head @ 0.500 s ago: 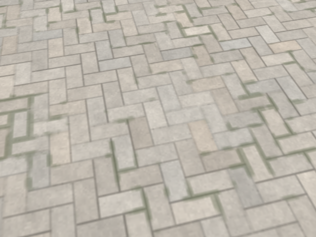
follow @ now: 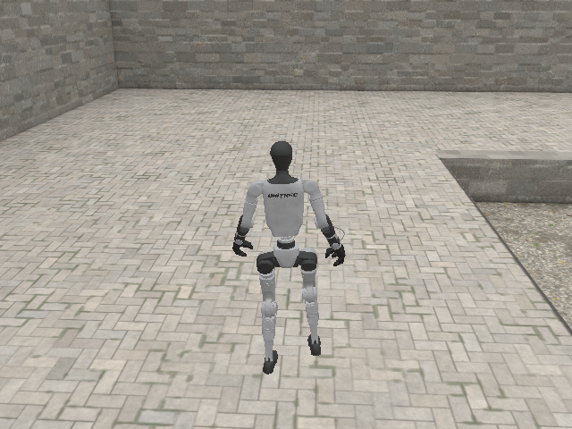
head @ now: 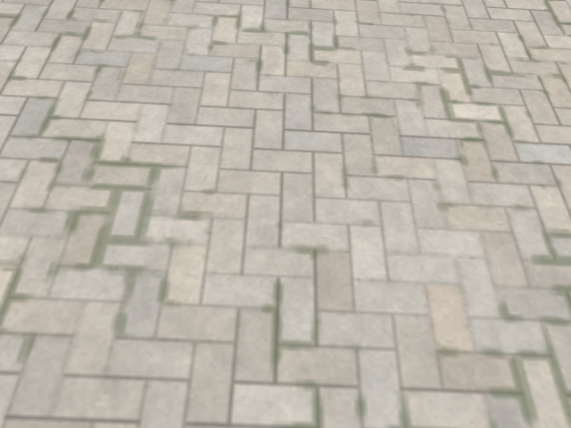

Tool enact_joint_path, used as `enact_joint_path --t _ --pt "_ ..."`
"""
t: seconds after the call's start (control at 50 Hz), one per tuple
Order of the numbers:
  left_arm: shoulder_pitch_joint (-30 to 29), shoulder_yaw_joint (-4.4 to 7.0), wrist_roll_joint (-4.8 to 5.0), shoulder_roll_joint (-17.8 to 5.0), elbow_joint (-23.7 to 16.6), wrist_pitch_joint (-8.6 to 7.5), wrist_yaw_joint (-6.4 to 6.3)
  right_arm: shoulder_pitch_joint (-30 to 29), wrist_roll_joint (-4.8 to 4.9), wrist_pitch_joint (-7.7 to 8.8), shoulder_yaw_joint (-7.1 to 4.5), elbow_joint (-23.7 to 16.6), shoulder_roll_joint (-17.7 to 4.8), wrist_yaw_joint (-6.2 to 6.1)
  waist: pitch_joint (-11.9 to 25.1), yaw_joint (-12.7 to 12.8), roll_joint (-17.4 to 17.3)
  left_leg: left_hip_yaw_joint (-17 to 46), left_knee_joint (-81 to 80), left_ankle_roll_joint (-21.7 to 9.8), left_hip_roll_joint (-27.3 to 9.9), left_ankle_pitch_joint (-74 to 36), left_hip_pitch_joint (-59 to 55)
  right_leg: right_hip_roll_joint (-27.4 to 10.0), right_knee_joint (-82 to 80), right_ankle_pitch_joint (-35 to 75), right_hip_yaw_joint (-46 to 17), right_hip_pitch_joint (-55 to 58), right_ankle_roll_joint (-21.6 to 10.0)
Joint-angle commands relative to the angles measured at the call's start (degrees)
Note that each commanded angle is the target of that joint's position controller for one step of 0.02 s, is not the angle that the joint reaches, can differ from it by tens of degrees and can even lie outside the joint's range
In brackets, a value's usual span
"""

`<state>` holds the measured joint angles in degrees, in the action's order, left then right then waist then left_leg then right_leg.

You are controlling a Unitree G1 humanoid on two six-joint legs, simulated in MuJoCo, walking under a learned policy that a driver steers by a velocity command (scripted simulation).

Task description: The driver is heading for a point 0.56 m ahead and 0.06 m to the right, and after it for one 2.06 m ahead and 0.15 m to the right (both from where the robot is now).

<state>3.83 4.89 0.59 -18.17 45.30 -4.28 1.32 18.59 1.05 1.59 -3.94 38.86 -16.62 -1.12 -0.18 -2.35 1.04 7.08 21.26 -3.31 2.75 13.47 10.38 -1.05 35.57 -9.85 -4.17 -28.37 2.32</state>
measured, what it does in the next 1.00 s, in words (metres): walks ahead: right foot, then left foot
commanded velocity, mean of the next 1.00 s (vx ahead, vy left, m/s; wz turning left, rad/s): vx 0.40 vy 0.00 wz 0.02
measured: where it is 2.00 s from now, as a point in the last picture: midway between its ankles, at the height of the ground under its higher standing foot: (241, 387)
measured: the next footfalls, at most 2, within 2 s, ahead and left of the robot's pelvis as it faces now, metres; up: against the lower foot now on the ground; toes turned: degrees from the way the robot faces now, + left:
right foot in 0.12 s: +0.16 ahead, -0.15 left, +0.00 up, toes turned +8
left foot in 0.58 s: +0.43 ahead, +0.16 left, +0.00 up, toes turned +10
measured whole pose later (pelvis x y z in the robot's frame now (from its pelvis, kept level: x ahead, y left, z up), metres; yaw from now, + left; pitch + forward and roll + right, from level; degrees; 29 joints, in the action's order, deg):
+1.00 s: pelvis +0.47 +0.06 -0.01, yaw -3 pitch +1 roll +3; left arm 6.4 3.3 0.3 -16.0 40.6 -0.8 2.8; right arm 13.7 0.3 3.0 -4.2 43.3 -16.0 -1.4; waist -3.9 -2.8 2.2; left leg -13.4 18.9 -1.7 1.2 17.2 2.6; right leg -3.7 38.6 -2.4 0.7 -34.3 0.5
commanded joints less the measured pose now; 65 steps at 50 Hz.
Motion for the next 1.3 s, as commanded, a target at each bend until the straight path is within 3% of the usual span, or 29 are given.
enact_joint_path --t 0.02,0.08,0.12,0.14,0.16,0.18,0.2,0.26,0.4,0.52,0.58,0.6,0.62,0.64,0.66,0.7,0.8,0.9,0.96,1.02,1.06,1.08,1.1,1.12,1.14,1.16,1.2,1.24,1.3 --pt "-6.81 0.50 0.58 -4.43 -5.59 -1.95 0.61 0.31 0.32 0.53 -3.38 -3.66 -11.49 -0.01 -0.09 -0.98 -8.90 15.58 -7.04 -9.58 -12.74 7.32 0.16 1.67 -4.55 -0.07 0.91 0.64 -0.07" --pt "-2.83 1.04 0.81 -5.64 -4.77 -3.03 0.77 -0.70 0.31 0.13 -2.84 -4.01 -9.96 0.14 0.76 1.73 -9.57 18.05 -3.17 -8.10 -11.52 7.44 1.86 2.16 -9.21 0.60 1.34 8.98 -1.61" --pt "5.77 1.77 -0.13 -6.98 -2.32 -3.53 0.33 -1.18 -0.07 0.18 -1.37 -4.22 -5.44 -0.04 4.09 5.57 -8.41 14.72 5.45 -4.71 -7.72 7.49 7.25 -1.69 -11.38 1.50 -0.23 22.42 -4.10" --pt "14.18 2.38 -1.14 -9.87 -1.06 -3.58 -0.14 -1.12 -0.95 0.48 0.10 -4.95 -1.18 -0.06 9.06 8.23 0.45 7.69 22.38 -1.48 -2.75 12.54 14.54 -11.86 -13.85 -4.97 -11.46 33.41 -7.94" --pt "18.20 3.77 -1.71 -15.51 1.10 -3.00 0.38 1.51 0.99 1.32 0.09 -7.93 -1.68 -0.32 9.09 5.98 18.04 2.27 37.98 0.66 2.40 21.91 31.83 -21.15 -21.34 -22.73 -36.86 40.51 -16.45" --pt "15.69 2.60 -0.46 -10.53 0.13 -3.01 0.69 1.58 1.64 1.67 -1.14 -5.96 -7.30 -0.47 3.74 6.37 10.94 4.35 45.53 1.10 -1.22 19.36 37.61 -21.41 -23.17 -30.98 -37.97 37.75 -17.17" --pt "14.08 1.67 -0.07 -7.20 -0.32 -2.79 0.48 -1.42 1.32 1.72 -1.55 -5.59 -8.69 -0.27 -0.54 6.55 7.93 4.02 47.30 0.86 -2.69 13.88 39.45 -18.85 -22.56 -27.14 -30.61 34.65 -15.33" --pt "10.82 0.22 -0.99 -4.06 -0.73 -2.19 -0.18 -4.69 -0.06 2.28 -1.07 -5.81 -6.08 0.66 -2.35 4.36 4.68 1.55 43.12 1.27 -6.54 4.55 35.44 -13.49 -24.38 -10.23 -17.67 27.13 -13.65" --pt "14.12 0.42 0.46 -7.19 1.26 -1.60 -0.95 -14.03 -0.46 3.28 1.37 -9.13 -1.01 2.03 -2.73 6.50 3.93 -6.45 21.46 3.93 -7.47 -9.01 28.64 -9.80 -26.87 10.94 -3.20 22.91 -13.39" --pt "18.52 0.52 1.38 -9.05 3.46 -0.09 -0.95 -18.83 0.48 3.58 0.53 -11.00 -3.36 3.43 -3.52 6.11 4.85 -7.80 10.18 0.81 -4.62 -10.29 21.22 -13.46 -23.89 18.87 -1.92 28.32 -11.39" --pt "17.97 0.02 0.93 -8.72 3.05 0.44 -1.24 -2.13 -0.27 3.35 -2.51 -6.91 -8.63 2.49 7.34 -4.16 3.85 -8.51 7.66 -3.28 -3.12 -10.51 -6.78 -9.07 -2.13 35.44 1.55 21.91 -7.96" --pt "18.23 -1.66 -1.20 -4.21 0.94 0.16 -1.17 8.48 -1.30 2.74 -3.73 -5.49 -13.53 1.43 17.23 -7.39 -5.18 5.96 10.09 -6.73 -16.93 -10.97 -24.75 -4.84 17.83 12.92 3.63 8.91 -5.71" --pt "25.41 -3.10 0.25 0.74 0.46 -0.84 -0.92 8.16 -2.04 2.67 -3.44 -5.17 -15.18 1.95 25.43 -2.59 -19.83 32.04 0.89 -13.91 -28.19 3.38 -34.90 3.05 34.14 -23.61 -0.79 -6.96 -3.69" --pt "20.49 -1.27 1.87 -6.42 0.98 -1.15 -0.78 6.63 -1.67 2.77 -2.16 -5.36 -9.42 2.11 18.77 -4.79 -11.88 30.50 -2.62 -11.50 -25.83 9.33 -29.41 0.27 39.30 -21.91 -4.60 -12.50 -3.91" --pt "15.66 -0.66 2.55 -7.75 -0.79 -1.21 -0.70 3.12 -1.10 2.96 -1.41 -4.92 -7.65 2.07 9.99 -3.83 -9.67 20.96 -3.76 -9.62 -23.94 6.31 -21.73 -2.01 38.81 -16.41 -2.79 -15.03 -4.15" --pt "13.58 -0.54 1.17 -6.00 -0.87 -0.49 -1.06 -3.01 -1.42 3.58 -0.68 -4.35 -4.94 2.45 3.18 0.13 -6.00 9.67 -7.35 -8.25 -19.24 -3.32 -8.86 -5.72 33.90 -8.69 -1.79 -10.82 -3.34" --pt "15.05 -0.44 0.52 -2.10 -1.21 2.87 -1.84 -9.09 -2.23 5.60 -1.23 -2.26 -4.95 1.91 -0.41 5.14 -5.86 -6.92 -9.88 -8.23 -17.43 -36.72 0.95 -5.10 27.88 -3.19 -0.94 -5.32 -0.05" --pt "6.20 -1.33 -0.28 -0.04 -5.31 2.60 0.40 -8.37 -1.72 3.63 -1.99 -0.47 -7.35 -0.34 -0.31 2.09 -4.66 -15.86 -8.80 -6.87 -15.39 -35.85 -1.12 -3.90 8.17 12.18 3.55 -1.92 -0.20" --pt "3.45 -0.66 -0.23 -1.72 -7.93 2.87 1.77 -7.26 -0.71 2.12 -2.65 0.57 -8.94 -0.72 0.47 1.26 -4.50 -15.94 -5.27 -6.58 -17.88 -35.92 -6.67 -3.23 3.27 9.80 4.59 -2.33 -1.70" --pt "4.39 0.59 -0.44 -3.95 -9.75 3.34 2.47 -8.51 0.78 0.67 -3.31 0.37 -10.01 -1.09 1.56 2.75 -5.61 -15.99 3.19 -5.01 -19.01 -41.62 -9.57 -0.89 0.61 1.54 7.02 -0.03 -4.52" --pt "13.31 2.63 -0.58 -7.54 -8.21 3.05 1.63 -8.06 1.14 0.09 -2.95 0.25 -8.60 -1.23 6.43 7.19 -2.16 -18.63 20.23 -0.98 -14.03 -40.80 -6.75 3.32 -8.44 10.80 8.18 13.49 -8.10" --pt "16.51 4.22 -0.70 -13.83 -8.99 3.15 0.02 -5.57 -1.17 0.51 -1.96 -1.02 -6.32 -0.92 11.06 7.30 8.47 -19.29 37.27 3.55 -9.21 -16.22 6.20 -7.26 -7.87 40.34 -7.01 27.13 -13.02" --pt "13.36 4.13 -2.01 -17.41 -10.92 2.96 -0.31 -0.33 -3.03 0.72 -0.43 -2.35 -2.73 -0.14 19.20 1.73 15.74 -11.02 55.27 7.07 1.63 29.06 23.83 -20.67 -8.04 48.54 -31.70 40.51 -27.05" --pt "12.82 3.06 -1.30 -12.59 -12.21 3.04 0.16 -4.25 -1.64 0.74 -1.18 -1.15 -7.19 0.62 23.03 6.28 5.83 -1.11 58.40 6.25 -0.70 26.05 25.71 -19.12 -11.78 37.20 -29.86 39.04 -26.38" --pt "9.53 2.32 -0.70 -10.40 -12.48 2.89 0.25 -8.01 -0.22 0.40 -1.36 -2.23 -7.94 0.70 16.35 5.35 3.68 -1.47 56.72 5.40 -2.38 21.21 28.14 -17.00 -13.22 28.90 -23.81 33.34 -23.47" --pt "7.27 1.85 0.43 -8.30 -12.37 3.21 -0.01 -9.13 -0.88 -0.06 -1.38 -1.80 -7.33 0.02 11.15 3.91 -0.73 -1.89 52.29 5.50 -4.31 17.44 28.49 -13.94 -14.53 20.55 -20.03 27.25 -19.97" --pt "3.93 1.37 0.10 -7.20 -13.16 4.12 -0.84 -9.33 -1.58 -1.31 -1.74 -1.82 -7.58 -0.79 6.77 1.41 2.30 -2.37 45.89 6.09 -5.04 12.31 22.87 -9.93 -17.11 13.18 -16.31 15.96 -17.28" --pt "3.17 1.77 -0.88 -8.00 -13.64 4.45 -1.43 -7.77 -1.64 -1.55 -1.40 -1.22 -6.01 -0.96 7.20 0.72 4.39 -3.18 41.18 7.09 -3.70 10.35 19.88 -8.09 -17.47 14.87 -14.71 13.06 -17.07" --pt "4.45 2.31 -0.47 -9.01 -13.42 4.88 -2.60 -9.05 -1.65 -1.39 -0.79 -1.14 -4.62 -1.28 8.86 1.74 4.47 -2.40 33.52 8.34 -3.03 7.86 18.89 -7.21 -16.45 12.24 -15.15 13.83 -16.62"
